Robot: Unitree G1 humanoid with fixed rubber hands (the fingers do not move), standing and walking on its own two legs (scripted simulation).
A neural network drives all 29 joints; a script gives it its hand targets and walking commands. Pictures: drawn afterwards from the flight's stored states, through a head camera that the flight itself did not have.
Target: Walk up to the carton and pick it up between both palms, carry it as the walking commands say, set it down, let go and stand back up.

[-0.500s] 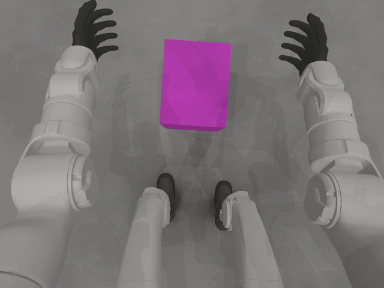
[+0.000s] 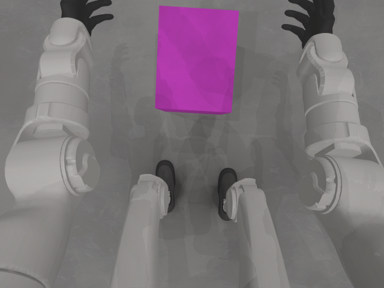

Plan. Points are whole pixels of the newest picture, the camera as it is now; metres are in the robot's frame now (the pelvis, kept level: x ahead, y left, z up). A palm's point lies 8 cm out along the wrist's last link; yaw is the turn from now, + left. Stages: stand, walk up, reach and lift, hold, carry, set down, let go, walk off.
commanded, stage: reach and lift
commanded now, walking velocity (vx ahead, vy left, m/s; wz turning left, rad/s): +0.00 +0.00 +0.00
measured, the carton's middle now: (195, 69) +0.55 +0.02 -0.49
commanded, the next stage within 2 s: none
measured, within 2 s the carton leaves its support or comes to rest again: neither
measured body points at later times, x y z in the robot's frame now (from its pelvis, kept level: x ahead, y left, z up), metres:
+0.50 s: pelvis -0.03 +0.00 -0.15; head +0.33 +0.02 +0.12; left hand +0.55 +0.22 -0.28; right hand +0.55 -0.17 -0.28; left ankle +0.08 +0.12 -0.58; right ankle +0.06 -0.12 -0.58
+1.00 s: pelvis -0.04 -0.01 -0.23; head +0.35 +0.01 -0.01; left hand +0.54 +0.21 -0.42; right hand +0.54 -0.17 -0.42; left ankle +0.08 +0.12 -0.58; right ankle +0.06 -0.12 -0.58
